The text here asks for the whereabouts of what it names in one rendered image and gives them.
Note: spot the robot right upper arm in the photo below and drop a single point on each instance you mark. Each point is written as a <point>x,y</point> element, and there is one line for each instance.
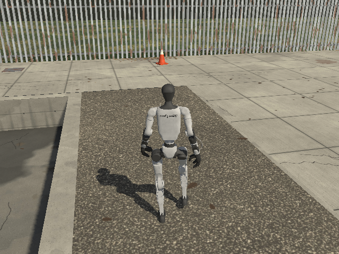
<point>187,121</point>

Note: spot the robot right hand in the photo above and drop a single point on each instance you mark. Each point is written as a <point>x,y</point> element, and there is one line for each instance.
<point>197,161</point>

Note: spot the robot left hand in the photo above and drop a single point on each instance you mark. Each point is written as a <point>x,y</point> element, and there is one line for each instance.
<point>149,149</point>

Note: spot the robot left upper arm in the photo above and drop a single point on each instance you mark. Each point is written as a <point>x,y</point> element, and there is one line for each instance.
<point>149,120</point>

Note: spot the robot right forearm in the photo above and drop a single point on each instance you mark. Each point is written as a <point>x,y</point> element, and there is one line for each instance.
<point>194,144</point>

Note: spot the robot right foot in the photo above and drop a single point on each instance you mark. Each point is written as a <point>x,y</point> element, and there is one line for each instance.
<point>184,201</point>

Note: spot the robot right thigh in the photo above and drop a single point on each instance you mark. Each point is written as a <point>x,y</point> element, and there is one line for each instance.
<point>182,155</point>

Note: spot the robot left forearm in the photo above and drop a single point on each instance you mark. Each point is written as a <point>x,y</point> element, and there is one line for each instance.
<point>145,140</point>

